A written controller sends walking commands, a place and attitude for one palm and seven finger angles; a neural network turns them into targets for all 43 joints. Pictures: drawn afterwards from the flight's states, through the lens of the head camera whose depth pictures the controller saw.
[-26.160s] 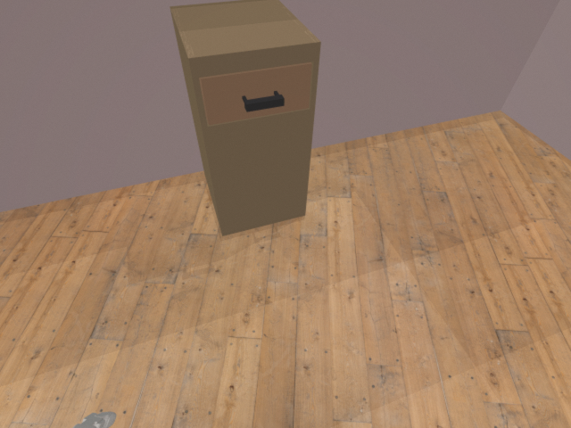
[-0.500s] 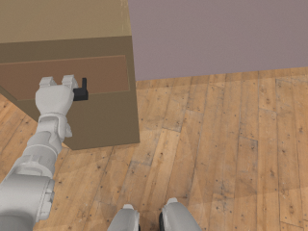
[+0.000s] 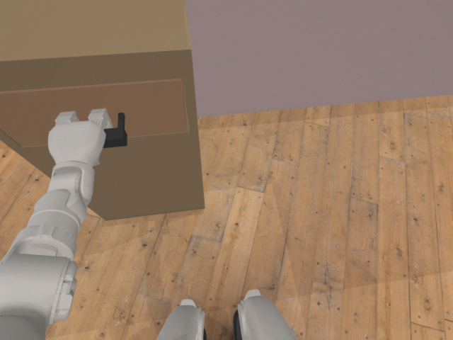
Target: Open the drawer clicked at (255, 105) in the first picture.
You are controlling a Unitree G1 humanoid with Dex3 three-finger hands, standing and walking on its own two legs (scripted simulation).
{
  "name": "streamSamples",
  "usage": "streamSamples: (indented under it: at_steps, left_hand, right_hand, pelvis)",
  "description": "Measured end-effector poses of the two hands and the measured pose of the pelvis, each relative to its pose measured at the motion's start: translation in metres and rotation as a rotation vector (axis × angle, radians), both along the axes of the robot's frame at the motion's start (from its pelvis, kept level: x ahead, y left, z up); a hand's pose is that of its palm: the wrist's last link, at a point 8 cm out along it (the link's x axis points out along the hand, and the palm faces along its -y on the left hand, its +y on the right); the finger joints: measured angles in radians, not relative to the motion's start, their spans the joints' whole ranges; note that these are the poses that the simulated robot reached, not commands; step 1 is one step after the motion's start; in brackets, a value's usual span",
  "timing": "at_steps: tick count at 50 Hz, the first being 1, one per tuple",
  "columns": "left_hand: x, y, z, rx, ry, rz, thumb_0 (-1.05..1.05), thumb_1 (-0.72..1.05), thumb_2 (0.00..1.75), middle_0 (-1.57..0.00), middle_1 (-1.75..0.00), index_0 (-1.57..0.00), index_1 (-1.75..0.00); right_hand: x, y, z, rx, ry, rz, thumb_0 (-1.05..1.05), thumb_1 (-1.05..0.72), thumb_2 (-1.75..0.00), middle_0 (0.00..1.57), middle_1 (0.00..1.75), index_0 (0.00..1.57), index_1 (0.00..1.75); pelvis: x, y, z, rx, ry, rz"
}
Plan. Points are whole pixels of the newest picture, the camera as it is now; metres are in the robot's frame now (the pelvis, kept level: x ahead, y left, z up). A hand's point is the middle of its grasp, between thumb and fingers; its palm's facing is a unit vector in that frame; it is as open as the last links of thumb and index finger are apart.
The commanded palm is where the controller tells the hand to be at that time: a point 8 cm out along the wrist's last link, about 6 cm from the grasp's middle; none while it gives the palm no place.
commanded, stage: close the thumb around the handle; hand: left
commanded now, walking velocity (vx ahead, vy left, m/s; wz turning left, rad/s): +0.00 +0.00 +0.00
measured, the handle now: (92, 130) +0.50 +0.25 -0.01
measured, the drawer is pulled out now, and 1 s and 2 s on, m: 0.00 0.09 0.20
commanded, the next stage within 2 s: pull the drawer open in 0.10 s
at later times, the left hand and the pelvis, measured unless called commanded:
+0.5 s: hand (90, 162) +0.44 +0.25 -0.03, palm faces -0.06 -0.04 -1.00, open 5.7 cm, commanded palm +0.41 +0.23 +0.02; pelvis +0.02 +0.01 +0.02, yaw -2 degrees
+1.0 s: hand (88, 197) +0.37 +0.24 -0.03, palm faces -0.05 -0.05 -1.00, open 5.8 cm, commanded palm +0.34 +0.24 +0.02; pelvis +0.04 +0.01 +0.03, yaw -1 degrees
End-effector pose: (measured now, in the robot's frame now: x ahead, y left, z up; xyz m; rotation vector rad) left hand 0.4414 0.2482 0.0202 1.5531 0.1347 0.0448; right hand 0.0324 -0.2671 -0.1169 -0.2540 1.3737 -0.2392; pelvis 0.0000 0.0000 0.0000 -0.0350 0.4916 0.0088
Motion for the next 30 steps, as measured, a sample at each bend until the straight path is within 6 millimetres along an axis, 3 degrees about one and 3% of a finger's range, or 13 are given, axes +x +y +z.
streamSamples:
  at_steps: [17, 30]
  left_hand:
    - [-0.002, 0.000, 0.000, -0.007, 0.009, -0.001, 0.00, 0.69, 0.77, -0.37, -1.35, -0.41, -1.35]
    - [-0.029, -0.002, 0.001, -0.032, 0.001, -0.008, 0.01, 0.68, 0.75, -0.36, -1.35, -0.42, -1.35]
  right_hand:
    - [0.005, 0.006, 0.008, 0.012, 0.000, -0.027, 0.00, -0.90, -0.90, 0.20, 0.30, 0.20, 0.30]
    - [0.046, 0.018, 0.018, 0.047, -0.052, -0.018, 0.00, -0.90, -0.90, 0.20, 0.30, 0.20, 0.30]
  pelvis:
    - [0.009, 0.005, 0.008, -0.002, -0.013, -0.015]
    - [0.031, 0.012, 0.022, -0.005, -0.041, -0.026]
